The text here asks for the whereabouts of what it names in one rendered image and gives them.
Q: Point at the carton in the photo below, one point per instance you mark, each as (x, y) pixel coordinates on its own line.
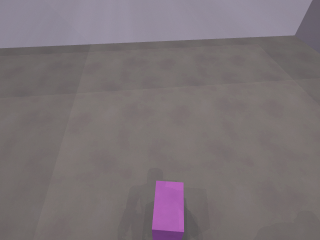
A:
(168, 212)

